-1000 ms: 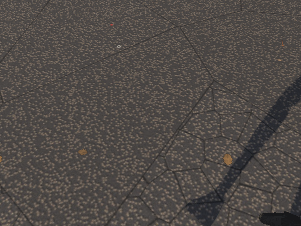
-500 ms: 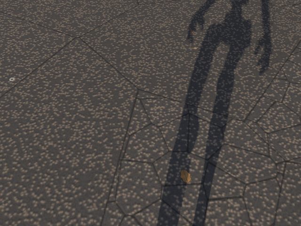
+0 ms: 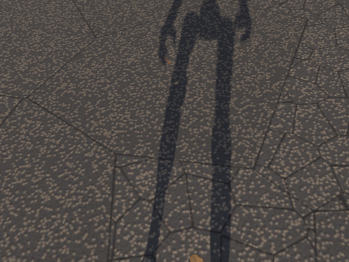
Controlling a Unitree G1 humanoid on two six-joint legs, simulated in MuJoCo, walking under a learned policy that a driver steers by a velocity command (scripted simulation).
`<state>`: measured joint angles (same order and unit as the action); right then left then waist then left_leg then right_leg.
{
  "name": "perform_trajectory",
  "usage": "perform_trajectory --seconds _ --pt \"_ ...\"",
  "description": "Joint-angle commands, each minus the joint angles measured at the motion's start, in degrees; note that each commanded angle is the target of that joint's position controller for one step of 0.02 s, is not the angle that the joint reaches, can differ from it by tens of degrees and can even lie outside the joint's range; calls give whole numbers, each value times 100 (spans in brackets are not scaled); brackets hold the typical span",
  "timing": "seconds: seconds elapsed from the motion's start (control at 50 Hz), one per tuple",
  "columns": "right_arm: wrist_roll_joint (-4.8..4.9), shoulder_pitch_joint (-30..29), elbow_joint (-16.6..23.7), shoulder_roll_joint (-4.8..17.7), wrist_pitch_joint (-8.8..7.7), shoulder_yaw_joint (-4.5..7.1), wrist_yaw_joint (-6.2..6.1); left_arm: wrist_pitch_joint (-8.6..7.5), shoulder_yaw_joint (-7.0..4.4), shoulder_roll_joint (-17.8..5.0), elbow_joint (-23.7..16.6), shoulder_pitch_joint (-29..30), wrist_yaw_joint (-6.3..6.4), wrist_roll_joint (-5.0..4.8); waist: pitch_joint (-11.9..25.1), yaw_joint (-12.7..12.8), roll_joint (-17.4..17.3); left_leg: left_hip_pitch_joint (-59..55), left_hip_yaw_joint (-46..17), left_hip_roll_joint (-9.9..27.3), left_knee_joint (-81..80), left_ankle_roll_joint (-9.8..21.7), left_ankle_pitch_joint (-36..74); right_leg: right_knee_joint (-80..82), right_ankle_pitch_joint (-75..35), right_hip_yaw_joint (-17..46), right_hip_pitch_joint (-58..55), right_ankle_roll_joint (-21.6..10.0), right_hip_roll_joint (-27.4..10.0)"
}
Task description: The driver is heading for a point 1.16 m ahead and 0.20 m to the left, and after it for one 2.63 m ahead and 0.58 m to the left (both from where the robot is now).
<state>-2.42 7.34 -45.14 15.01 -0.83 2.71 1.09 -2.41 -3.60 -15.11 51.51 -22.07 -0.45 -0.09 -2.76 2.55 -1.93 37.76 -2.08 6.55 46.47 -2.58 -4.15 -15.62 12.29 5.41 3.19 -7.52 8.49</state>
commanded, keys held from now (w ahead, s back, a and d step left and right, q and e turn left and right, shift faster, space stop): w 0.82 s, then w+q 0.18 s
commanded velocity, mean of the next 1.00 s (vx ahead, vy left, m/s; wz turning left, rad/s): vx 0.50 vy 0.00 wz -0.05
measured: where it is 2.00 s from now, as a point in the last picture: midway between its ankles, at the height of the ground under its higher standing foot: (174, 139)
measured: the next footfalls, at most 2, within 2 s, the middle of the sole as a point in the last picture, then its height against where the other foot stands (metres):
left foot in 0.20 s outside the picture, level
right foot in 0.72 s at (215, 242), level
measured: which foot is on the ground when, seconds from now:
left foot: up 0.00-0.18, down 0.20-0.74, up 0.76-1.00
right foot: down 0.00-0.22, up 0.24-0.70, down 0.72-1.00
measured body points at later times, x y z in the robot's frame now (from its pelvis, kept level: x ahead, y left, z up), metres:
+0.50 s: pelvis +0.27 +0.06 +0.00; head +0.29 +0.07 +0.45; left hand +0.40 +0.31 -0.13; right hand +0.25 -0.20 -0.13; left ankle +0.24 +0.13 -0.75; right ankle +0.36 -0.09 -0.68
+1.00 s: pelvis +0.52 -0.01 +0.00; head +0.54 -0.02 +0.45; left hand +0.54 +0.26 -0.13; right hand +0.60 -0.27 -0.14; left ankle +0.59 +0.15 -0.67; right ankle +0.51 -0.06 -0.75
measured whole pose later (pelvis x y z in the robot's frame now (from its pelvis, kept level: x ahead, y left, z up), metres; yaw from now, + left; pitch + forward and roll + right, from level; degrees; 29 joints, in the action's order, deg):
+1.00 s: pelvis +0.52 -0.01 +0.00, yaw +0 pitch -1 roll +0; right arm -1.5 13.9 -52.8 14.7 -1.0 3.0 1.8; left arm -5.5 -2.2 -12.9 55.0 -20.1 0.0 0.9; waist -1.9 0.3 -2.7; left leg 33.9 -2.6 4.0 58.7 2.6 -10.3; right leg -14.1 9.8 -7.4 4.2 -5.5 4.0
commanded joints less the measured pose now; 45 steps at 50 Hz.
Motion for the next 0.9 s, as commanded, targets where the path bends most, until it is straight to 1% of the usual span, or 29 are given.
perform_trajectory --seconds 0.02,0.08,0.12,0.16,0.18,0.2,0.22,0.24,0.26,0.28,0.3,0.32,0.34,0.38,0.46,0.52,0.56,0.62,0.66,0.68,0.7,0.72,0.74,0.76,0.78,0.8,0.82,0.86,0.9 --pt "29 -667 470 320 -98 25 45 -115 -138 -734 -145 -427 52 31 -36 176 507 188 193 -186 -505 77 384 350 -2103 1032 -310 -520 -1565" --pt "49 -1092 604 325 -159 -18 87 -121 -114 -761 -45 -662 94 97 -152 322 555 46 302 -370 -1014 231 242 170 -2491 1059 -610 -509 -1701" --pt "59 -1011 634 397 -200 -16 90 -139 -106 -814 -14 -639 123 129 -197 214 650 -338 322 -477 -1321 413 -88 28 -2843 1117 -691 -432 -1846" --pt "75 -294 430 540 -253 46 42 -175 -115 -917 -35 -395 135 138 34 -165 691 -1528 433 -778 -1675 620 -576 -537 -4038 965 -523 -249 -1795" --pt "78 469 180 626 -303 99 -23 -191 -102 -923 -8 -329 110 125 426 -535 494 -2528 493 -899 -2044 750 -454 -1449 -4453 708 -389 -140 -1550" --pt "-9 1374 -1 889 -373 178 -107 -234 -55 -799 -84 -294 78 83 1065 -929 202 -3940 -220 -214 -2149 1004 -674 -2750 -3525 500 385 -24 -1296" --pt "-136 2062 -44 1560 -369 337 -156 -265 64 -269 -212 -852 40 -125 1967 -869 -976 -5656 -2750 1412 -2335 1692 -1283 -4854 -695 -44 2092 271 -417" --pt "33 1827 -156 1374 -286 330 -94 -236 -15 -635 -135 -870 68 1 1820 -712 -917 -5307 -4073 1774 -3040 1914 -1424 -5544 1687 83 2883 218 -162" --pt "128 1269 -69 965 -259 235 -66 -197 -50 -735 -159 -441 68 109 798 -508 -286 -4416 -3255 1529 -3087 1824 -1753 -5744 1256 203 3145 175 -548" --pt "139 878 -22 634 -277 155 -35 -205 -4 -604 -238 -90 16 134 375 -430 40 -3732 -2547 1249 -3268 1697 -1445 -5479 861 161 3066 183 -760" --pt "119 734 -53 464 -303 96 -38 -175 8 -505 -273 57 -20 144 122 -309 -37 -3319 -1966 958 -3434 1526 -980 -5176 693 60 2955 199 -941" --pt "134 742 -143 365 -336 54 -51 -116 15 -474 -283 61 -53 216 27 -203 -220 -3032 -1554 724 -3548 1405 -529 -4951 605 -20 2784 256 -1056" --pt "145 794 -209 365 -377 43 -52 -71 37 -406 -241 -4 -82 226 102 -143 -336 -2974 -1305 594 -3621 1371 -140 -4865 488 -109 2643 312 -1083" --pt "191 1055 -369 442 -459 67 -33 -27 58 -333 -257 75 -120 230 136 -104 -315 -3027 -1010 526 -3714 1443 534 -4727 313 -266 2775 403 -1145" --pt "215 1431 -601 466 -475 74 -28 0 119 -250 -579 1078 -152 222 -132 -256 -202 -3203 -538 342 -3994 1461 1001 -3866 -429 -571 3446 607 -1369" --pt "224 1661 -740 471 -472 66 -30 -17 204 -107 -785 1760 -180 179 -163 -414 -221 -3258 -228 182 -3957 1338 1395 -2809 -1003 -781 3223 670 -1300" --pt "214 1839 -830 531 -469 75 -49 -27 239 -85 -874 2104 -180 154 -164 -518 -229 -3425 -176 236 -3900 1311 1540 -2294 -1206 -868 3041 645 -1211" --pt "162 1999 -945 604 -446 83 -93 -48 225 -192 -982 2395 -154 157 -205 -555 -222 -3880 -261 502 -3717 1302 1835 -1890 -1040 -854 2939 508 -1132" --pt "137 1946 -997 653 -414 90 -136 -77 194 -273 -989 2327 -121 161 -178 -437 -229 -4164 -257 629 -3404 1244 2404 -1659 -639 -850 2699 351 -1036" --pt "127 1868 -1003 686 -399 96 -154 -102 161 -330 -906 2058 -92 169 -47 -291 -246 -4220 -193 618 -3036 1175 3063 -1506 -410 -890 2280 257 -900" --pt "130 1818 -1018 714 -372 99 -156 -139 111 -399 -711 1487 -55 193 251 -43 -203 -4203 -81 517 -2332 1102 3637 -1232 -334 -973 1556 141 -719" --pt "149 1811 -1009 644 -354 67 -151 -201 27 -560 -399 587 4 258 763 313 -6 -3755 133 270 -1265 989 3397 -992 -467 -895 318 -31 -757" --pt "185 1790 -787 431 -366 -9 -143 -243 -95 -1021 -233 -439 82 392 1513 645 602 -2611 379 -39 443 872 1485 -931 -78 523 -1141 -362 -2072" --pt "336 2482 -748 -60 -353 -87 -115 -179 -215 -1454 -182 -519 72 353 2005 280 1829 -686 536 -1105 2283 684 -2634 -279 143 3115 -2255 -1135 -3409" --pt "152 2020 -815 610 -304 78 -160 -120 -155 -1053 -235 -105 30 119 1414 239 732 -196 -123 -776 2587 773 -2448 -85 496 2988 -1678 -957 -3082" --pt "161 1627 -690 557 -334 93 -115 -128 -65 -746 -305 443 12 82 688 31 589 -141 -144 -549 2428 794 -1896 62 303 2117 -897 -807 -2842" --pt "176 1456 -669 423 -346 60 -85 -168 -4 -499 -303 694 -13 106 371 -103 438 -337 -109 -365 2133 767 -1557 289 -219 1555 -305 -659 -2567" --pt "89 1598 -786 256 -202 34 -20 -250 57 -293 -223 820 31 102 173 -355 590 -833 -102 -217 1759 653 -1323 597 -627 697 377 -348 -2198" --pt "72 1560 -793 187 -92 42 40 -365 45 -346 -95 585 43 90 161 -410 555 -882 -82 -240 1696 586 -1124 776 -1004 334 502 -308 -2151"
